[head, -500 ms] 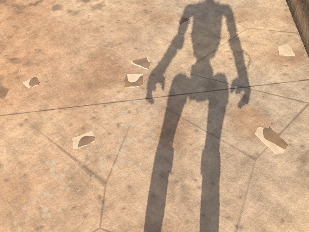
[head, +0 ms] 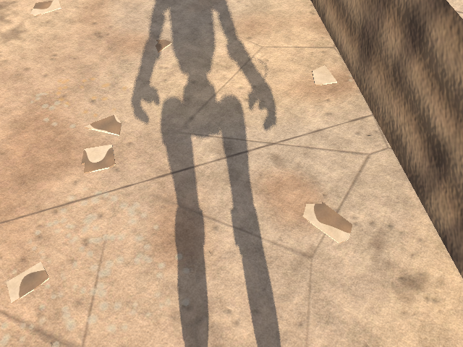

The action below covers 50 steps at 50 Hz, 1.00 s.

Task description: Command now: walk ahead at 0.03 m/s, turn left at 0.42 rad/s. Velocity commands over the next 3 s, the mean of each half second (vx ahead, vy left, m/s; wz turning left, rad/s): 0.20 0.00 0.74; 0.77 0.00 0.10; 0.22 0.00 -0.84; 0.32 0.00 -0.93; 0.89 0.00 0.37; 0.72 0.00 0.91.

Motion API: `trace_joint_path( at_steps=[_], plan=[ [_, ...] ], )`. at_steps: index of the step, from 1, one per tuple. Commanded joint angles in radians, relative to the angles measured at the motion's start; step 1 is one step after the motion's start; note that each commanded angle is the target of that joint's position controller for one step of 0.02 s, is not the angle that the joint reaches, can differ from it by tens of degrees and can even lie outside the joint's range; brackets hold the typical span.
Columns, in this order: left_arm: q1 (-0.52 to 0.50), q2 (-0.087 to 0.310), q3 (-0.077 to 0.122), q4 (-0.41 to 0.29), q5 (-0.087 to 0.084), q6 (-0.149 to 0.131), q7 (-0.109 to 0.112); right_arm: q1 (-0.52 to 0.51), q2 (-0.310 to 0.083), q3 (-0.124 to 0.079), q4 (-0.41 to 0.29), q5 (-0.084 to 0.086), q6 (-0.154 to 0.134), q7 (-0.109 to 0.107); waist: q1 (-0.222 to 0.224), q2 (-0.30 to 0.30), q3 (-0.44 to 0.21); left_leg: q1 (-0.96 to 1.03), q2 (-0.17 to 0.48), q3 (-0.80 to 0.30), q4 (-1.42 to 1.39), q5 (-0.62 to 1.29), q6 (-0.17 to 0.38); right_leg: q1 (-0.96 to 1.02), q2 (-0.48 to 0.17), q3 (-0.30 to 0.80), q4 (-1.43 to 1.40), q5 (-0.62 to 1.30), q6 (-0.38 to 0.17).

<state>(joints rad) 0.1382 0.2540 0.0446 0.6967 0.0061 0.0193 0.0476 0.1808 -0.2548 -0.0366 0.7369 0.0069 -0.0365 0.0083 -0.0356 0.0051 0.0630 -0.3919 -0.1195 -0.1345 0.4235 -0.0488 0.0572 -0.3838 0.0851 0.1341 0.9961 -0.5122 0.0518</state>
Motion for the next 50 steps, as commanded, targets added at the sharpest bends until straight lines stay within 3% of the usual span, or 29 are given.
trace_joint_path(
  at_steps=[1,6,9,10,11,12,13,14,16,20,24,25,27,29,33,35,36,37,38,39,40,41,42,43,45,47,48,49,50],
  plan=[
    [0.069,0.073,0.028,-0.037,-0.012,-0.016,0.013,-0.045,-0.177,-0.059,-0.11,0.006,0.014,-0.02,0.046,0.113,-0.155,0.187,0.189,-0.358,-0.162,-0.134,0.134,-0.022,0.024,-0.03,-0.152,0.022,0.004],
    [0.05,0.092,0.033,-0.038,-0.026,-0.038,-0.002,-0.017,-0.197,-0.089,-0.14,0.019,0.047,-0.046,0.039,0.176,-0.175,0.168,0.189,-0.437,-0.185,-0.235,0.112,0.083,0.034,0.001,-0.383,0.16,-0.019],
    [0.126,0.123,0.05,-0.01,-0.03,-0.058,-0.02,-0.033,-0.183,-0.093,-0.165,0.03,0.069,-0.059,0.083,0.169,-0.172,0.074,0.139,-0.438,-0.143,-0.313,0.049,0.258,-0.007,-0.014,-0.623,0.313,-0.054],
    [0.159,0.168,0.064,-0.005,-0.02,-0.057,-0.017,-0.012,-0.148,-0.082,-0.171,0.032,0.073,-0.059,0.082,0.106,-0.197,-0.038,0.084,-0.385,-0.033,-0.439,0.002,0.387,-0.136,0.067,-0.684,0.301,-0.102],
    [0.117,0.241,0.075,-0.021,0.015,-0.052,-0.015,-0.007,-0.096,-0.069,-0.195,0.038,0.07,-0.055,0.046,-0.168,-0.16,-0.223,-0.049,-0.169,0.229,-0.529,-0.033,0.389,-0.361,0.323,-0.755,0.241,-0.227],
    [0.017,0.216,0.069,-0.053,0.063,-0.058,-0.018,0.028,-0.161,-0.091,-0.198,0.024,0.052,-0.044,0.007,-0.258,-0.117,-0.28,-0.009,-0.111,0.46,-0.52,-0.072,0.265,-0.474,0.424,-0.783,0.333,-0.29],
    [-0.06,0.154,0.053,-0.086,0.055,-0.062,-0.011,0.066,-0.222,-0.108,-0.168,0.015,0.052,-0.036,-0.022,-0.182,-0.098,-0.267,0.043,-0.072,0.597,-0.448,-0.095,0.233,-0.444,0.313,-0.76,0.398,-0.276],
    [-0.069,0.125,0.045,-0.093,0.03,-0.065,-0.003,0.099,-0.216,-0.108,-0.138,0.009,0.06,-0.034,-0.018,-0.12,-0.114,-0.275,0.057,-0.04,0.668,-0.347,-0.102,0.249,-0.371,0.217,-0.762,0.266,-0.229],
    [-0.021,0.141,0.041,-0.087,-0.016,-0.072,0.008,0.115,-0.163,-0.088,-0.139,0.005,0.064,-0.022,0.01,-0.137,-0.101,-0.397,0.107,0.007,0.834,-0.246,-0.113,0.322,-0.345,0.168,-0.798,0.083,-0.195],
    [0.153,0.174,0.044,-0.054,0.003,-0.1,-0.004,-0.009,-0.145,-0.069,-0.206,0.023,0.032,0.001,0.114,-0.101,-0.034,-0.587,0.195,0.068,0.881,-0.168,-0.13,0.438,-0.346,0.103,-0.837,-0.024,-0.194],
    [0.207,0.19,0.049,-0.029,0.017,-0.119,-0.025,-0.04,-0.132,-0.062,-0.235,0.037,0.017,0.01,0.129,-0.113,0.017,-0.632,0.232,0.043,0.835,-0.083,-0.131,0.45,-0.366,0.022,-0.864,0.027,-0.198],
    [0.271,0.196,0.049,0.003,0.05,-0.113,-0.047,-0.101,-0.143,-0.069,-0.226,-0.083,0.06,0.053,0.13,-0.02,0.043,-0.582,0.186,0.087,0.818,-0.105,-0.108,0.369,-0.372,-0.029,-0.886,0.008,-0.178],
    [0.256,0.193,0.051,0.007,0.044,-0.118,-0.055,-0.1,-0.132,-0.07,-0.224,-0.056,0.081,0.088,0.116,-0.118,0.063,-0.576,0.199,0.091,0.773,-0.067,-0.085,0.354,-0.376,-0.092,-0.895,0.017,-0.159],
    [0.256,0.183,0.049,0.021,0.04,-0.128,-0.05,-0.125,-0.128,-0.068,-0.226,-0.043,0.078,0.101,0.105,-0.144,0.079,-0.584,0.22,0.094,0.726,-0.041,-0.064,0.37,-0.404,-0.133,-0.908,0.019,-0.151],
    [0.324,0.158,0.04,0.077,0.045,-0.134,-0.044,-0.222,-0.092,-0.041,-0.245,-0.044,0.049,0.109,0.117,-0.108,0.125,-0.466,0.199,0.11,0.465,-0.104,0.006,0.381,-0.432,-0.206,-0.972,0.107,-0.179],
    [0.336,0.178,0.04,0.109,0.032,-0.118,-0.038,-0.252,-0.087,-0.031,-0.251,-0.05,0.038,0.108,0.107,-0.116,0.128,-0.329,0.18,0.197,0.32,-0.201,0.041,0.381,-0.429,-0.25,-0.97,0.296,-0.191],
    [0.342,0.196,0.041,0.131,0.021,-0.108,-0.038,-0.232,-0.084,-0.027,-0.242,-0.057,0.033,0.101,0.087,-0.128,0.109,-0.217,0.159,0.246,0.255,-0.258,0.066,0.381,-0.418,-0.262,-0.925,0.504,-0.196],
    [0.355,0.221,0.043,0.153,0.016,-0.102,-0.04,-0.155,-0.1,-0.035,-0.219,-0.059,0.026,0.087,0.046,-0.139,0.049,-0.064,0.098,0.284,0.228,-0.31,0.086,0.386,-0.411,-0.276,-0.79,0.862,-0.204],
    [0.333,0.243,0.043,0.164,0.008,-0.098,-0.044,0.068,-0.116,-0.05,-0.152,-0.057,0.011,0.07,-0.078,-0.12,-0.063,0.226,0.043,0.293,0.168,-0.246,0.096,0.313,-0.385,-0.31,-0.533,1.134,-0.2],
    [0.303,0.232,0.035,0.147,0.002,-0.105,-0.052,0.312,-0.173,-0.075,-0.077,-0.073,-0.002,0.048,-0.204,-0.057,-0.227,0.621,0.11,0.185,0.174,-0.251,0.092,0.068,-0.311,-0.307,-0.203,0.956,-0.186],
    [0.315,0.038,-0.01,0.069,-0.008,-0.112,-0.082,0.385,-0.333,-0.101,-0.075,-0.088,-0.015,0.02,-0.165,0.302,-0.39,0.903,0.499,-0.324,0.011,-0.735,0.083,-0.299,-0.145,-0.228,0.209,-0.006,-0.156],
    [0.227,0.121,0.016,0.04,-0.025,-0.123,-0.076,0.404,-0.348,-0.102,-0.097,-0.073,-0.02,0.0,-0.211,0.215,-0.458,0.777,0.572,-0.599,-0.186,-0.811,0.04,-0.348,-0.067,0.023,0.378,0.019,-0.181],
    [0.169,0.138,0.029,0.03,-0.03,-0.117,-0.071,0.317,-0.291,-0.083,-0.057,-0.076,-0.019,-0.006,-0.133,0.108,-0.256,0.628,0.538,-0.439,-0.172,-0.697,0.005,-0.415,-0.117,0.019,0.412,0.165,-0.187],
    [0.198,0.114,0.021,0.051,-0.019,-0.116,-0.074,0.242,-0.217,-0.062,-0.05,-0.068,-0.025,-0.001,-0.067,0.068,-0.136,0.48,0.501,-0.294,-0.172,-0.545,0.002,-0.39,-0.173,-0.027,0.355,0.254,-0.178],
    [0.302,0.067,0.019,0.129,0.005,-0.079,-0.08,0.129,-0.106,-0.026,-0.052,-0.05,-0.04,0.001,0.038,0.091,-0.053,0.313,0.405,-0.023,-0.19,-0.098,-0.028,-0.26,-0.218,-0.072,0.273,0.319,-0.131],
    [0.32,0.047,0.024,0.146,0.006,-0.042,-0.084,0.133,-0.062,-0.011,-0.031,-0.036,-0.062,0.002,0.076,0.096,-0.034,0.279,0.39,0.139,-0.143,0.436,-0.038,-0.222,-0.199,-0.108,0.277,0.294,-0.107],
    [0.299,0.033,0.024,0.139,0.009,-0.032,-0.088,0.137,-0.064,-0.012,-0.02,-0.027,-0.071,0.002,0.089,0.105,-0.021,0.272,0.38,0.198,-0.141,0.569,-0.042,-0.239,-0.184,-0.129,0.273,0.308,-0.104],
    [0.277,0.052,0.041,0.106,-0.084,-0.046,-0.07,0.047,-0.066,-0.03,-0.042,0.005,-0.084,-0.018,0.088,0.187,-0.045,0.32,0.343,0.23,-0.16,0.55,-0.05,-0.275,-0.206,-0.061,0.253,0.376,-0.096],
    [0.233,0.059,0.038,0.085,-0.087,-0.053,-0.067,0.006,-0.073,-0.028,-0.053,0.004,-0.088,-0.033,0.096,0.174,-0.029,0.308,0.326,0.274,-0.191,0.539,-0.05,-0.288,-0.189,-0.097,0.192,0.436,-0.091]
  ],
)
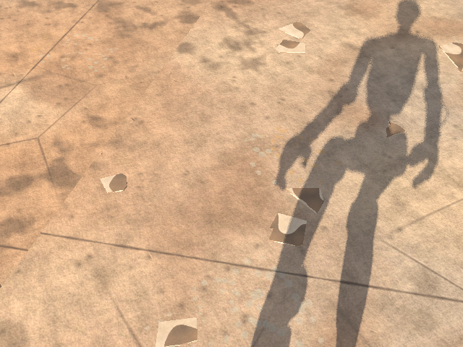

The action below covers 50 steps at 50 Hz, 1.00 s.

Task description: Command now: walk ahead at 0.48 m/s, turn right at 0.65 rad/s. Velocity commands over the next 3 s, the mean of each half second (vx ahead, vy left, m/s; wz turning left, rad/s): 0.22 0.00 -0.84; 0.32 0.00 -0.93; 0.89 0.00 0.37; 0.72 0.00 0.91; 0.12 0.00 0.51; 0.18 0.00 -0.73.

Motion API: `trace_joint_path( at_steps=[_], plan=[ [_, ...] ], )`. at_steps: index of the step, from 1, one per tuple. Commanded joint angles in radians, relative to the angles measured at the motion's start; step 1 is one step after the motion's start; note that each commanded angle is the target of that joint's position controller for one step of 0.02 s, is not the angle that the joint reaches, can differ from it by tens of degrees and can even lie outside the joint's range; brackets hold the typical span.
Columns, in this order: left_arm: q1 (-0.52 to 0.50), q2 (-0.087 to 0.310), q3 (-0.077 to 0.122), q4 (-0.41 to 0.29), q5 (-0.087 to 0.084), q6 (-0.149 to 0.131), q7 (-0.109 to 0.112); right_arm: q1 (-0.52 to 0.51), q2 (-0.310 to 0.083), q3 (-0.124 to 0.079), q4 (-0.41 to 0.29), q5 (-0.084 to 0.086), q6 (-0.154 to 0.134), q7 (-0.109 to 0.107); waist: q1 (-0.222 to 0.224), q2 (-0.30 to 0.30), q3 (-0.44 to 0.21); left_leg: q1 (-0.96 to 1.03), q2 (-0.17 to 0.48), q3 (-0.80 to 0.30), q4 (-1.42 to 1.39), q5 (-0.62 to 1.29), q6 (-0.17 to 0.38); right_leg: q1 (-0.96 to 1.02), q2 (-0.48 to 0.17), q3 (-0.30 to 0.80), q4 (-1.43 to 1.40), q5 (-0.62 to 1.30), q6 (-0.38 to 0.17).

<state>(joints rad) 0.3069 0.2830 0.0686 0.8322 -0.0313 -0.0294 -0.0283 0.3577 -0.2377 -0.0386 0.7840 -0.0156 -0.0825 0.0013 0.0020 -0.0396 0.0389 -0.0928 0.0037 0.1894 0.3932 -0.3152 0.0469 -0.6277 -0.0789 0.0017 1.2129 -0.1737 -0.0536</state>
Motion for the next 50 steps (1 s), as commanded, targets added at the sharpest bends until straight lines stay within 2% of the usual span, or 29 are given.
trace_joint_path(
  at_steps=[1,3,5,8,9,10,11,12,13,14,15,17,18,21,24,27,30,31,32,33,34,35,37,38,41,45,46,48,50],
  plan=[
    [0.018,0.028,0.013,-0.075,-0.032,-0.011,0.01,-0.196,-0.097,-0.028,-0.103,0.018,-0.038,-0.04,0.061,0.19,0.028,-0.031,0.182,-0.001,-0.183,0.795,-0.04,-0.027,-0.008,-0.009,-0.114,0.15,0.021],
    [-0.048,0.004,0.002,-0.105,-0.005,-0.024,-0.005,-0.209,-0.121,-0.031,-0.102,0.013,-0.019,-0.066,0.051,0.133,0.073,-0.103,0.13,0.084,-0.154,0.782,-0.055,0.073,0.038,-0.099,-0.369,0.254,0.03],
    [-0.057,-0.004,0.001,-0.124,0.012,-0.025,-0.03,-0.153,-0.181,-0.044,-0.094,0.019,-0.007,-0.094,0.035,0.118,0.015,-0.058,0.154,0.092,-0.027,1.031,-0.059,0.176,0.108,-0.19,-0.49,0.303,0.029],
    [0.141,0.119,0.047,-0.129,0.001,0.015,-0.037,-0.232,-0.244,-0.068,-0.125,0.058,0.011,-0.09,0.152,0.189,-0.118,-0.023,0.219,0.057,0.241,1.265,-0.06,0.398,0.144,-0.165,-0.502,0.185,-0.048],
    [0.295,0.2,0.081,-0.105,0.008,0.027,-0.021,-0.28,-0.218,-0.063,-0.144,0.068,0.008,-0.071,0.229,0.138,-0.181,-0.087,0.203,0.031,0.475,1.118,-0.062,0.579,0.145,-0.112,-0.561,0.22,-0.098],
    [0.32,0.202,0.084,-0.09,0.004,0.029,0.003,-0.31,-0.126,-0.038,-0.151,0.07,0.0,-0.035,0.245,-0.075,-0.112,-0.216,0.055,0.027,0.823,0.316,-0.086,0.669,0.114,-0.043,-0.745,0.42,-0.146],
    [0.184,0.217,0.069,-0.135,0.041,0.012,0.013,-0.205,0.006,-0.006,-0.187,0.016,-0.013,-0.002,0.064,-0.343,-0.048,-0.542,-0.135,-0.08,1.188,-0.385,-0.119,0.743,0.009,0.275,-0.622,0.976,-0.275],
    [0.105,0.256,0.06,-0.217,0.087,-0.025,0.003,-0.021,-0.074,-0.005,-0.19,0.016,-0.026,0.007,-0.004,-0.245,-0.344,-0.597,-0.143,-0.341,1.314,-0.348,-0.118,0.838,-0.21,0.697,-0.769,0.77,-0.467],
    [0.006,0.25,0.071,-0.281,0.059,-0.029,-0.007,-0.096,-0.193,-0.024,-0.203,0.021,-0.031,0.01,0.01,-0.066,-0.318,-0.599,-0.108,-0.392,1.227,-0.27,-0.079,0.761,-0.214,0.752,-0.895,0.386,-0.448],
    [-0.068,0.21,0.064,-0.3,0.018,-0.028,-0.006,-0.173,-0.208,-0.035,-0.221,0.019,-0.025,0.004,-0.032,0.088,-0.167,-0.63,-0.073,-0.376,1.111,-0.204,-0.069,0.622,-0.166,0.7,-0.944,0.153,-0.384],
    [-0.106,0.176,0.052,-0.311,-0.004,-0.027,-0.002,-0.199,-0.2,-0.037,-0.22,0.01,-0.01,-0.006,-0.056,0.162,-0.13,-0.603,-0.039,-0.375,1.029,-0.165,-0.076,0.521,-0.141,0.665,-0.958,0.097,-0.343],
    [-0.141,0.172,0.055,-0.326,0.006,-0.012,0.015,-0.233,-0.192,-0.042,-0.22,0.003,0.021,-0.016,-0.065,0.136,-0.095,-0.5,-0.016,-0.37,0.842,-0.132,-0.101,0.379,-0.046,0.521,-0.939,0.23,-0.282],
    [-0.144,0.178,0.06,-0.325,0.01,-0.001,0.027,-0.245,-0.158,-0.034,-0.217,-0.002,0.028,-0.019,-0.061,0.12,-0.096,-0.464,-0.024,-0.344,0.745,-0.112,-0.118,0.341,0.001,0.446,-0.907,0.352,-0.259],
    [-0.092,0.199,0.072,-0.311,0.01,0.038,0.065,-0.281,-0.091,-0.017,-0.214,0.008,0.041,-0.028,-0.026,0.051,-0.197,-0.422,-0.071,-0.322,0.562,-0.004,-0.16,0.383,0.04,0.405,-0.831,0.517,-0.218],
    [-0.117,0.189,0.071,-0.33,-0.001,0.069,0.081,-0.322,-0.1,-0.023,-0.207,0.021,0.053,-0.029,-0.002,-0.034,-0.211,-0.396,-0.089,-0.334,0.438,0.101,-0.16,0.382,0.066,0.433,-0.817,0.269,-0.151],
    [-0.129,0.174,0.068,-0.344,0.008,0.08,0.075,-0.365,-0.112,-0.033,-0.208,0.022,0.044,-0.024,0.023,-0.114,-0.171,-0.353,-0.099,-0.344,0.303,0.101,-0.139,0.375,0.074,0.497,-0.802,0.129,-0.12],
    [-0.168,0.159,0.062,-0.365,0.003,0.081,0.066,-0.304,-0.15,-0.057,-0.18,0.025,0.022,-0.012,-0.006,-0.161,-0.163,-0.221,-0.081,-0.345,0.054,0.165,-0.101,0.381,0.087,0.563,-0.726,0.103,-0.084],
    [-0.166,0.134,0.053,-0.371,-0.001,0.082,0.063,-0.266,-0.169,-0.068,-0.162,0.021,0.019,-0.012,-0.014,-0.12,-0.173,-0.11,-0.009,-0.364,-0.051,0.261,-0.069,0.328,0.13,0.534,-0.646,-0.057,-0.051],
    [-0.069,0.065,0.033,-0.36,0.011,0.085,0.059,-0.282,-0.227,-0.079,-0.181,0.006,0.028,-0.018,0.042,0.083,-0.224,0.042,0.226,-0.565,-0.051,0.305,0.028,0.204,0.231,0.393,-0.418,-0.419,-0.007],
    [-0.059,0.118,0.044,-0.396,0.012,0.072,0.049,-0.292,-0.252,-0.081,-0.19,-0.036,0.04,-0.016,0.077,0.288,-0.171,0.002,0.364,-0.789,-0.103,0.356,0.168,0.021,0.277,0.259,-0.219,-0.505,0.04],
    [-0.06,0.208,0.065,-0.385,0.014,0.06,0.04,-0.308,-0.219,-0.083,-0.201,-0.031,0.037,-0.02,0.07,0.294,-0.141,-0.036,0.409,-0.823,-0.119,0.283,0.222,-0.043,0.177,0.21,-0.065,-0.425,0.085],
    [-0.069,0.24,0.073,-0.357,0.004,0.064,0.038,-0.314,-0.168,-0.07,-0.21,-0.015,0.042,-0.03,0.043,0.209,-0.133,-0.033,0.332,-0.691,-0.129,0.008,0.178,-0.074,0.12,0.179,-0.029,-0.301,0.097],
    [-0.053,0.2,0.06,-0.345,0.017,0.072,0.037,-0.279,-0.192,-0.071,-0.205,0.027,0.051,-0.048,0.017,0.195,-0.123,-0.014,0.248,-0.575,-0.154,-0.182,0.099,-0.145,0.09,0.1,0.09,-0.171,0.106],
    [-0.064,0.183,0.05,-0.352,0.016,0.067,0.029,-0.238,-0.203,-0.07,-0.194,0.029,0.046,-0.053,-0.001,0.181,-0.114,-0.01,0.247,-0.54,-0.174,-0.223,0.09,-0.172,0.063,0.063,0.132,-0.143,0.105],
    [-0.131,0.152,0.032,-0.376,0.008,0.048,0.026,-0.125,-0.226,-0.075,-0.16,0.014,0.022,-0.045,-0.06,0.168,-0.08,0.034,0.244,-0.468,-0.208,-0.332,0.078,-0.25,0.005,0.019,0.134,-0.114,0.104],
    [-0.149,0.136,0.024,-0.384,-0.004,0.036,0.031,-0.098,-0.238,-0.078,-0.144,0.006,0.006,-0.032,-0.066,0.187,-0.037,0.029,0.292,-0.406,-0.25,-0.343,0.091,-0.283,-0.049,0.037,0.093,-0.075,0.12],
    [-0.218,0.131,0.014,-0.392,0.105,0.062,-0.02,-0.025,-0.246,-0.073,-0.12,-0.047,0.015,-0.009,-0.081,0.058,-0.026,-0.064,0.314,-0.375,-0.274,-0.354,0.087,-0.207,0.005,0.034,0.049,-0.051,0.092],
    [-0.177,0.106,0.012,-0.372,0.077,0.072,-0.058,-0.047,-0.26,-0.078,-0.114,-0.035,0.013,0.01,-0.05,0.16,-0.013,-0.096,0.31,-0.301,-0.292,-0.321,0.069,-0.147,0.014,0.043,-0.044,-0.025,0.073],
    [-0.164,0.09,0.001,-0.356,0.06,0.06,-0.068,-0.049,-0.241,-0.07,-0.103,-0.028,0.007,0.018,-0.035,0.202,-0.001,-0.145,0.302,-0.245,-0.313,-0.281,0.063,-0.031,0.018,0.047,-0.218,-0.029,0.057]
  ],
)
Over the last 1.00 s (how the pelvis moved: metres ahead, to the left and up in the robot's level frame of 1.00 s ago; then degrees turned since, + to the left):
0.26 0.23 0.01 28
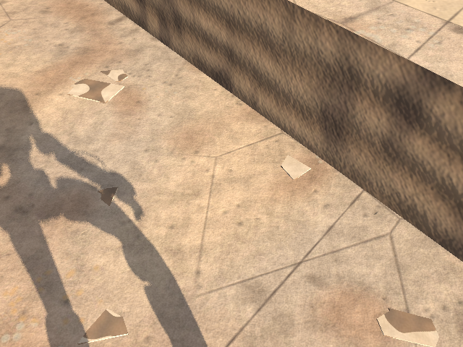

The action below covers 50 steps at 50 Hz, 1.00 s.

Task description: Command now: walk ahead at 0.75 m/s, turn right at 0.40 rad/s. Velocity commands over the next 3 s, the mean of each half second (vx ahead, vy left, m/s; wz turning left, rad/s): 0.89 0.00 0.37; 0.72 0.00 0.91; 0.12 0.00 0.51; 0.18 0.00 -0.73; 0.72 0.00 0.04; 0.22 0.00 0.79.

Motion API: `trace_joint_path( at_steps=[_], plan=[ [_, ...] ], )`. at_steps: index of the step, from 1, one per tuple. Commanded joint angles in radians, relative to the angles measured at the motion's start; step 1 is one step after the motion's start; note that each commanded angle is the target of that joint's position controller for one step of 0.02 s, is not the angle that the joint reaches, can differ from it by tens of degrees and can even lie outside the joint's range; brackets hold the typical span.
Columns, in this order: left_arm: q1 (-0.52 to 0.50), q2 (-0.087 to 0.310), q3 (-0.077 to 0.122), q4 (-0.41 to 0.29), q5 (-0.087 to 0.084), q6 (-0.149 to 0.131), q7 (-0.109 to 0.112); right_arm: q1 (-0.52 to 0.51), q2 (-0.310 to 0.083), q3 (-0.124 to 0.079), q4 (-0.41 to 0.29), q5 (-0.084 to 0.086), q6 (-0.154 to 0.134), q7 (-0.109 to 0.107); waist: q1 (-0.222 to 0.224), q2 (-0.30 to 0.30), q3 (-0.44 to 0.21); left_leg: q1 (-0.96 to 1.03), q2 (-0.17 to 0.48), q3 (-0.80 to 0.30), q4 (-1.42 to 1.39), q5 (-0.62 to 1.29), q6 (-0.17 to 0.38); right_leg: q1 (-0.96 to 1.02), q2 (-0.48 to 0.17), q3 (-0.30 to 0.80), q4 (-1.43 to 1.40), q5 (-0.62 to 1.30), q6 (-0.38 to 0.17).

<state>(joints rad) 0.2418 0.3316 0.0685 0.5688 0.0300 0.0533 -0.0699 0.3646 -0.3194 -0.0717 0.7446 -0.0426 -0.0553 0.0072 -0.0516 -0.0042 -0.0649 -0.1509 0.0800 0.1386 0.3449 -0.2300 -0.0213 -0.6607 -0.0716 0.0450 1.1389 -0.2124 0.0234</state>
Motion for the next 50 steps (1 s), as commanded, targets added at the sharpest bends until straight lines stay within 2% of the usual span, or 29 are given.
trace_joint_path(
  at_steps=[1,4,5,6,7,8,9,10,13,19,22,25,27,28,29,30,31,32,34,36,40,41,42,44,46,47,48,49,50],
  plan=[
    [-0.107,0.048,-0.002,-0.091,-0.004,-0.031,-0.029,-0.062,-0.16,-0.037,-0.06,0.003,-0.016,0.011,0.025,0.175,0.105,-0.118,0.218,-0.161,-0.269,-0.361,0.127,0.085,0.016,-0.025,-0.246,-0.036,-0.029],
    [-0.123,0.048,-0.014,-0.082,-0.003,-0.056,-0.024,-0.037,-0.178,-0.041,-0.03,0.007,0.012,0.006,0.027,0.192,0.144,-0.179,0.203,-0.164,-0.243,-0.345,0.152,0.305,0.036,-0.129,-0.501,-0.208,-0.076],
    [-0.057,0.031,-0.019,-0.059,-0.004,-0.066,-0.013,-0.045,-0.176,-0.041,-0.025,0.015,0.023,0.013,0.07,0.153,0.154,-0.223,0.2,-0.168,-0.177,-0.334,0.166,0.421,0.052,-0.143,-0.613,-0.14,-0.094],
    [0.092,0.041,-0.011,0.006,0.001,-0.08,0.004,-0.049,-0.141,-0.03,-0.02,0.018,0.025,0.019,0.144,0.053,0.128,-0.327,0.144,-0.133,-0.007,-0.28,0.163,0.634,0.092,-0.149,-0.675,-0.09,-0.096],
    [0.304,0.102,0.011,0.074,0.017,-0.099,0.021,-0.074,-0.058,-0.004,-0.037,0.005,0.015,0.028,0.247,-0.154,0.019,-0.476,0.017,-0.044,0.386,-0.229,0.145,0.891,-0.02,0.015,-0.717,-0.235,-0.078],
    [0.399,0.252,0.028,0.05,0.034,-0.113,0.045,-0.164,0.071,0.029,-0.129,0.017,-0.006,0.03,0.28,-0.42,-0.029,-0.777,-0.125,-0.14,0.771,-0.397,0.13,0.99,-0.307,0.453,-0.865,-0.59,-0.084],
    [0.359,0.254,0.037,0.033,0.024,-0.118,0.071,-0.227,-0.01,0.008,-0.161,0.032,-0.01,0.019,0.274,-0.242,0.007,-0.868,-0.13,-0.298,0.895,-0.223,0.145,0.855,-0.376,0.611,-0.94,-0.604,-0.111],
    [0.277,0.172,0.011,0.038,0.019,-0.12,0.075,-0.236,-0.046,-0.007,-0.151,0.039,-0.01,0.027,0.204,-0.142,0.073,-0.88,-0.073,-0.319,0.912,-0.111,0.142,0.808,-0.335,0.484,-0.906,-0.525,-0.097],
    [0.1,0.062,-0.023,0.025,0.0,-0.13,0.078,-0.087,-0.062,-0.014,-0.042,0.015,0.018,0.064,0.071,-0.148,0.087,-0.702,-0.01,-0.234,0.875,0.047,0.068,0.644,-0.205,0.162,-0.961,-0.229,-0.058],
    [0.19,0.008,-0.027,0.143,0.002,-0.171,0.071,-0.263,-0.013,0.006,-0.069,0.022,0.048,0.09,0.066,-0.077,0.215,-0.765,-0.022,-0.143,0.786,0.228,0.083,0.645,-0.146,-0.157,-1.042,0.202,-0.051],
    [0.217,0.018,-0.024,0.196,0.001,-0.171,0.085,-0.366,0.001,0.028,-0.109,0.02,0.047,0.104,0.068,-0.048,0.233,-0.687,-0.028,-0.023,0.592,0.243,0.132,0.688,-0.126,-0.275,-1.049,0.442,-0.031],
    [0.226,0.092,-0.012,0.226,0.002,-0.162,0.107,-0.361,-0.005,0.04,-0.127,0.03,0.053,0.095,0.028,-0.083,0.159,-0.439,-0.134,0.101,0.437,0.194,0.203,0.756,-0.137,-0.34,-0.902,1.169,-0.009],
    [0.165,0.158,0.009,0.218,0.017,-0.132,0.128,-0.117,-0.072,0.017,-0.067,0.034,0.057,0.077,-0.111,-0.143,0.021,-0.199,-0.188,0.086,0.433,0.08,0.245,0.789,-0.182,-0.323,-0.593,1.447,-0.014],
    [0.109,0.183,0.018,0.197,0.025,-0.116,0.127,0.099,-0.126,-0.011,-0.003,0.034,0.055,0.062,-0.207,-0.139,-0.072,0.026,-0.201,0.029,0.41,-0.006,0.279,0.704,-0.194,-0.294,-0.326,1.402,-0.038],
    [0.074,0.175,0.019,0.188,0.02,-0.112,0.11,0.242,-0.173,-0.042,0.046,0.032,0.05,0.039,-0.261,-0.055,-0.115,0.266,-0.189,-0.07,0.301,-0.038,0.313,0.514,-0.12,-0.293,0.044,0.992,-0.052],
    [0.019,0.002,-0.026,0.153,0.029,-0.131,0.082,0.139,-0.224,-0.061,0.047,0.051,0.062,0.018,-0.148,0.212,-0.005,0.336,-0.041,-0.338,0.282,-0.086,0.346,0.136,0.086,-0.245,0.419,-0.155,-0.04],
    [0.066,0.002,-0.038,0.027,0.0,-0.158,0.074,0.064,-0.312,-0.073,-0.008,0.019,0.07,0.02,-0.044,0.264,-0.155,0.563,0.133,-0.883,0.077,-0.173,0.551,-0.21,0.152,-0.024,0.613,-0.267,-0.005],
    [-0.016,0.065,-0.038,0.02,0.016,-0.185,0.074,0.073,-0.263,-0.074,-0.024,0.025,0.068,0.011,-0.091,0.05,-0.122,0.512,0.175,-0.973,-0.091,-0.312,0.512,-0.268,0.082,0.068,0.528,-0.183,-0.022],
    [-0.033,0.071,-0.042,0.032,0.021,-0.189,0.074,0.027,-0.171,-0.049,0.007,0.022,0.047,0.0,0.025,-0.105,0.097,0.174,0.115,-0.822,-0.148,-0.217,0.422,-0.159,-0.002,0.06,0.306,-0.125,-0.018],
    [-0.003,0.059,-0.052,0.047,0.051,-0.142,0.073,-0.032,-0.14,-0.028,-0.005,0.029,0.014,-0.009,0.099,-0.118,0.175,-0.056,0.03,-0.665,-0.147,0.036,0.393,-0.042,-0.04,0.05,0.197,-0.138,0.02],
    [-0.146,0.001,-0.076,-0.027,0.03,-0.115,0.06,-0.028,-0.168,-0.032,0.004,0.043,-0.009,-0.004,0.091,-0.066,0.188,-0.253,-0.115,-0.413,-0.062,0.758,0.304,0.141,-0.002,-0.067,-0.181,0.036,0.057],
    [-0.177,-0.015,-0.083,-0.035,0.023,-0.116,0.057,-0.007,-0.163,-0.035,0.014,0.049,-0.002,-0.003,0.063,-0.033,0.15,-0.239,-0.155,-0.378,-0.02,0.812,0.254,0.196,0.035,-0.089,-0.283,0.142,0.041],
    [-0.335,-0.044,-0.074,-0.097,-0.014,-0.167,0.075,0.024,-0.074,-0.019,-0.012,0.119,-0.003,-0.025,-0.015,-0.075,0.124,-0.261,-0.175,-0.457,-0.009,0.621,0.208,0.234,0.123,-0.045,-0.432,0.195,0.052],
    [-0.348,-0.018,-0.055,-0.115,-0.031,-0.191,0.084,0.049,-0.148,-0.036,0.014,0.105,0.021,-0.046,-0.018,0.024,0.057,-0.169,-0.177,-0.515,0.024,0.502,0.149,0.337,0.201,-0.04,-0.659,0.324,0.051],
    [-0.291,0.064,-0.013,-0.108,-0.048,-0.197,0.097,0.019,-0.149,-0.041,0.002,0.088,0.035,-0.057,0.017,0.101,0.006,-0.105,-0.182,-0.549,0.156,0.486,0.094,0.454,0.198,0.011,-0.731,0.415,0.038],
    [-0.206,0.084,0.003,-0.096,-0.044,-0.194,0.105,-0.023,-0.143,-0.042,-0.017,0.088,0.038,-0.056,0.076,0.128,-0.053,-0.101,-0.201,-0.541,0.278,0.51,0.058,0.568,0.183,0.014,-0.758,0.482,0.028],
    [-0.025,0.098,0.016,-0.055,-0.034,-0.189,0.108,-0.076,-0.113,-0.034,-0.047,0.079,0.041,-0.053,0.172,0.148,-0.167,-0.127,-0.236,-0.498,0.507,0.445,0.011,0.77,0.105,0.047,-0.76,0.591,-0.005],
    [0.112,0.111,0.008,-0.02,-0.018,-0.173,0.108,-0.019,0.031,0.007,-0.079,0.04,0.053,-0.051,0.163,-0.014,-0.319,-0.295,-0.289,-0.405,0.822,-0.379,-0.019,1.042,-0.176,0.261,-0.575,0.916,-0.088],
    [0.115,0.107,-0.008,-0.042,0.038,-0.163,0.095,0.2,0.02,0.016,-0.102,0.053,0.052,-0.036,0.061,-0.276,-0.496,-0.418,-0.294,-0.44,1.116,-0.606,-0.036,1.184,-0.446,0.614,-0.55,1.151,-0.261]
  ],
)
Over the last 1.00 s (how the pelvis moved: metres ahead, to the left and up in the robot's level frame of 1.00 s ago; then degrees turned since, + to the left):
0.33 0.03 0.01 -55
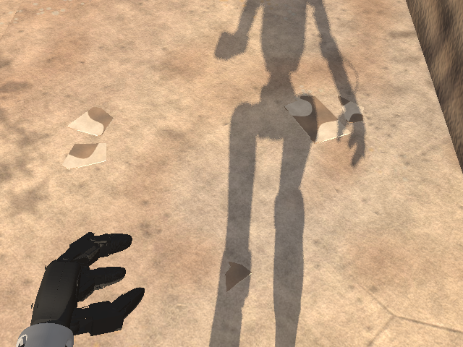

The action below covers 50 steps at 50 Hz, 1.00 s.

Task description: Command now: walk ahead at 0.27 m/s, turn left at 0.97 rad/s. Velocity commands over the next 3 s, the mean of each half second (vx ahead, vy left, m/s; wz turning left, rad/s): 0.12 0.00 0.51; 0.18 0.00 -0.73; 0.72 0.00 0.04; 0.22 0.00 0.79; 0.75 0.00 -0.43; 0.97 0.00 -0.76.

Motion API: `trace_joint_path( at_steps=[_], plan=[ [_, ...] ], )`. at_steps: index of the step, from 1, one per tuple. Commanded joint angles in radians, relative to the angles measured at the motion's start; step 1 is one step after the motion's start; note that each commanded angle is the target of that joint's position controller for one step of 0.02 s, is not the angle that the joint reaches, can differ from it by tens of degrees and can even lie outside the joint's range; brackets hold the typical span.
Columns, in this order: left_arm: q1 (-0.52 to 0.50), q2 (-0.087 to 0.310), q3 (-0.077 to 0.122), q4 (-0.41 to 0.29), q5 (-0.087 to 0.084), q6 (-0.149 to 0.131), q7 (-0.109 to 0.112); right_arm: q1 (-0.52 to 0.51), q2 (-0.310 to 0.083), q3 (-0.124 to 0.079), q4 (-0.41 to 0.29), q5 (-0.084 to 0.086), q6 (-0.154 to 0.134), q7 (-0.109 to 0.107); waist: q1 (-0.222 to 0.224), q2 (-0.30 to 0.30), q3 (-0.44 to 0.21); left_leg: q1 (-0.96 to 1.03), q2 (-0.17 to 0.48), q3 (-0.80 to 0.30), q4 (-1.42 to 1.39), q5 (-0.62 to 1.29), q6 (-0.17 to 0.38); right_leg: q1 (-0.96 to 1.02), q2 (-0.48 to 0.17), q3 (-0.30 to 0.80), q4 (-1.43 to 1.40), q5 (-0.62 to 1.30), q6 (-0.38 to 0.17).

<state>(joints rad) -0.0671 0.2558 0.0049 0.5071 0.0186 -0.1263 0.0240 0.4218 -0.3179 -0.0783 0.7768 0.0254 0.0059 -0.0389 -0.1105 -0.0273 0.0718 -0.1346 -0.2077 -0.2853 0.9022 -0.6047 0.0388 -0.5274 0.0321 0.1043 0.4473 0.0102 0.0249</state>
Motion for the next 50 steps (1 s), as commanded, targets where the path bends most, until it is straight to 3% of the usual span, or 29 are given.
trace_joint_path(
  at_steps=[1,2,3,4,5,6,8,11,16,17,18,19,20,21,22,24,27,31,35,37,38,39,40,41,42,43,45,47,50],
  plan=[
    [0.337,0.205,0.079,0.02,0.017,0.036,-0.006,0.199,-0.094,0.004,-0.123,0.005,0.004,0.027,0.098,-0.229,-0.641,-0.504,0.109,0.03,0.743,-0.098,-0.134,0.988,-0.604,0.637,0.098,0.555,-0.374],
    [0.228,0.158,0.076,0.0,0.005,0.052,0.007,0.07,-0.133,-0.009,-0.148,0.022,0.017,0.028,0.099,-0.152,-0.508,-0.575,0.181,0.105,0.708,0.054,-0.137,0.837,-0.501,0.538,-0.008,0.095,-0.34],
    [0.164,0.089,0.054,-0.015,0.006,0.07,0.022,-0.047,-0.157,-0.022,-0.165,0.019,0.034,0.016,0.11,-0.038,-0.348,-0.575,0.214,0.163,0.645,0.151,-0.143,0.639,-0.397,0.386,-0.076,-0.087,-0.272],
    [0.108,0.076,0.042,-0.013,0.004,0.081,0.024,-0.075,-0.158,-0.029,-0.185,0.021,0.054,0.008,0.082,-0.034,-0.227,-0.529,0.236,0.184,0.59,0.173,-0.147,0.456,-0.33,0.263,-0.116,-0.069,-0.237],
    [0.084,0.09,0.049,0.006,0.005,0.085,0.019,-0.086,-0.135,-0.025,-0.198,0.016,0.066,0.005,0.066,-0.038,-0.146,-0.471,0.256,0.202,0.507,0.171,-0.141,0.313,-0.286,0.157,-0.145,-0.025,-0.218],
    [0.082,0.102,0.059,0.032,0.006,0.081,0.014,-0.088,-0.09,-0.017,-0.21,0.012,0.068,0.003,0.058,-0.059,-0.112,-0.426,0.264,0.225,0.419,0.165,-0.134,0.235,-0.26,0.071,-0.165,0.028,-0.213],
    [0.103,0.138,0.08,0.077,0.008,0.07,0.006,-0.125,-0.039,-0.001,-0.236,0.001,0.056,0.001,0.073,-0.091,-0.126,-0.406,0.289,0.251,0.282,0.179,-0.128,0.243,-0.275,-0.005,-0.183,0.177,-0.246],
    [0.102,0.174,0.095,0.105,-0.002,0.075,-0.001,-0.16,-0.052,0.003,-0.243,-0.004,0.054,0.016,0.081,-0.06,-0.208,-0.311,0.317,0.242,0.116,0.269,-0.097,0.278,-0.331,-0.026,-0.178,0.187,-0.278],
    [0.113,0.209,0.093,0.151,-0.044,0.093,-0.032,-0.228,-0.067,0.008,-0.25,-0.018,0.062,0.031,0.089,-0.06,-0.174,-0.132,0.24,0.281,-0.191,0.308,-0.038,0.237,-0.315,-0.048,-0.156,-0.028,-0.254],
    [0.109,0.189,0.081,0.164,-0.051,0.095,-0.038,-0.197,-0.051,0.012,-0.231,-0.026,0.059,0.032,0.067,-0.05,-0.177,-0.039,0.219,0.297,-0.33,0.361,-0.019,0.214,-0.295,-0.054,-0.12,-0.073,-0.228],
    [0.133,0.118,0.051,0.186,-0.048,0.094,-0.048,-0.17,-0.04,0.017,-0.211,-0.037,0.055,0.032,0.056,-0.033,-0.187,0.099,0.22,0.281,-0.463,0.409,0.004,0.146,-0.248,-0.079,-0.073,-0.159,-0.167],
    [0.196,0.037,0.018,0.201,-0.018,0.088,-0.065,-0.153,-0.086,0.015,-0.212,-0.05,0.052,0.023,0.085,0.091,-0.22,0.234,0.385,0.093,-0.55,0.572,0.044,0.062,-0.155,-0.146,0.052,-0.343,-0.06],
    [0.248,0.032,0.015,0.189,-0.007,0.092,-0.069,-0.252,-0.14,0.015,-0.237,-0.071,0.051,0.014,0.146,0.269,-0.199,0.069,0.572,-0.047,-0.58,0.521,0.176,0.043,-0.092,-0.181,0.134,-0.543,0.008],
    [0.202,0.141,0.042,0.193,-0.021,0.102,-0.059,-0.3,-0.141,0.005,-0.243,-0.08,0.039,0.014,0.093,0.229,-0.158,-0.089,0.549,-0.007,-0.615,0.406,0.218,0.129,-0.106,-0.121,0.279,-0.536,0.027],
    [0.209,0.194,0.066,0.193,-0.04,0.11,-0.053,-0.337,-0.16,-0.004,-0.234,-0.076,0.029,0.013,0.107,0.241,-0.109,-0.102,0.516,0.043,-0.61,0.407,0.205,0.079,-0.082,-0.139,0.387,-0.508,0.031],
    [0.258,0.23,0.098,0.22,-0.045,0.134,-0.028,-0.34,-0.147,-0.008,-0.218,-0.055,0.012,0.007,0.101,0.227,-0.085,-0.061,0.518,0.101,-0.591,0.577,0.197,-0.035,-0.079,-0.112,0.615,-0.523,0.053],
    [0.294,0.157,0.096,0.213,-0.052,0.157,-0.007,-0.358,-0.068,0.009,-0.212,-0.047,0.003,-0.007,0.118,0.16,-0.11,-0.003,0.519,0.205,-0.561,0.734,0.188,-0.091,-0.098,-0.103,0.722,-0.477,0.08],
    [0.23,0.08,0.069,0.147,-0.043,0.167,-0.029,-0.363,-0.078,-0.009,-0.196,-0.047,0.015,-0.02,0.09,0.15,-0.15,0.037,0.526,0.291,-0.528,0.736,0.182,-0.009,-0.126,-0.153,0.49,-0.416,0.077],
    [0.263,0.113,0.081,0.105,-0.044,0.175,-0.058,-0.347,-0.118,-0.036,-0.171,-0.023,0.015,-0.012,0.103,0.18,-0.179,0.05,0.582,0.315,-0.476,0.797,0.158,0.098,-0.107,-0.203,0.321,-0.397,0.019],
    [0.326,0.117,0.094,0.114,-0.043,0.184,-0.057,-0.365,-0.108,-0.04,-0.157,-0.001,0.013,-0.006,0.146,0.152,-0.177,-0.01,0.563,0.382,-0.377,0.715,0.084,0.221,-0.07,-0.235,0.149,-0.267,-0.033],
    [0.371,0.156,0.113,0.126,-0.034,0.184,-0.043,-0.312,-0.076,-0.038,-0.131,-0.002,0.012,0.002,0.153,0.053,-0.163,-0.093,0.496,0.441,-0.24,0.564,0.015,0.318,-0.054,-0.171,0.038,-0.119,-0.079],
    [0.419,0.319,0.159,0.114,-0.027,0.176,-0.019,-0.321,-0.03,-0.026,-0.163,-0.04,0.009,0.009,0.146,-0.28,-0.142,-0.398,0.355,0.527,0.095,0.166,-0.098,0.49,-0.292,0.197,-0.026,0.384,-0.198],
    [0.467,0.344,0.159,0.099,-0.005,0.146,-0.028,-0.451,-0.019,-0.017,-0.234,-0.054,-0.003,0.008,0.195,-0.319,-0.22,-0.626,0.208,0.328,0.298,-0.096,-0.122,0.556,-0.393,0.504,-0.101,0.11,-0.396],
    [0.496,0.292,0.148,0.108,-0.016,0.116,-0.043,-0.488,-0.055,-0.027,-0.233,-0.029,-0.019,0.019,0.228,-0.162,-0.225,-0.715,0.233,0.215,0.344,-0.032,-0.085,0.614,-0.382,0.514,-0.177,-0.334,-0.388],
    [0.485,0.254,0.137,0.115,-0.039,0.098,-0.041,-0.507,-0.064,-0.033,-0.232,-0.002,-0.039,0.029,0.214,-0.104,-0.161,-0.763,0.255,0.185,0.305,0.073,-0.042,0.592,-0.354,0.514,-0.227,-0.694,-0.343],
    [0.432,0.232,0.127,0.106,-0.055,0.094,-0.036,-0.494,-0.087,-0.044,-0.213,-0.003,-0.054,0.031,0.18,-0.055,-0.102,-0.77,0.263,0.183,0.252,0.156,-0.028,0.545,-0.338,0.502,-0.249,-0.776,-0.308],
    [0.373,0.205,0.109,0.079,-0.052,0.095,-0.012,-0.46,-0.095,-0.051,-0.192,-0.019,-0.083,0.037,0.14,-0.096,-0.075,-0.686,0.256,0.181,0.134,0.3,-0.035,0.472,-0.276,0.423,-0.274,-0.724,-0.27],
    [0.399,0.2,0.107,0.075,-0.038,0.088,0.003,-0.454,-0.072,-0.048,-0.171,-0.023,-0.108,0.045,0.142,-0.074,-0.082,-0.637,0.229,0.197,0.028,0.412,-0.057,0.466,-0.236,0.362,-0.273,-0.592,-0.258],
    [0.428,0.213,0.109,0.078,-0.043,0.082,0.013,-0.465,-0.045,-0.036,-0.16,-0.018,-0.122,0.051,0.143,-0.099,-0.071,-0.556,0.189,0.205,-0.135,0.488,-0.093,0.408,-0.191,0.315,-0.258,-0.501,-0.252]
  ],
)
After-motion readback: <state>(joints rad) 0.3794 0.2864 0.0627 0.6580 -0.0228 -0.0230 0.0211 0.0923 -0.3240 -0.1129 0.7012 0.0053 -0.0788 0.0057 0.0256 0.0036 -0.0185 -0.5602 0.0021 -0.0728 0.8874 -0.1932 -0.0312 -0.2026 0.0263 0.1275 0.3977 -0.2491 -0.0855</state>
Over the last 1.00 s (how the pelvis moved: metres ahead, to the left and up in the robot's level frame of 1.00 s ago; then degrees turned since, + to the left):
0.67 0.06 -0.04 45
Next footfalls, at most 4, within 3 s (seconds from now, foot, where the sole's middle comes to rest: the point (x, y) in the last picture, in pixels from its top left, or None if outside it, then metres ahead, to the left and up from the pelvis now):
0.38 left None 0.13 0.12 -0.74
0.76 right None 0.14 -0.13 -0.74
1.26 left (213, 345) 0.42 0.00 -0.74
1.68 right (262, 223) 0.78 -0.18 -0.74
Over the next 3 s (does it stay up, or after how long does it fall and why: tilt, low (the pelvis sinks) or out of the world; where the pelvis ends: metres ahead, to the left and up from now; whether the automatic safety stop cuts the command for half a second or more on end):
stays up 1.36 -0.08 0.01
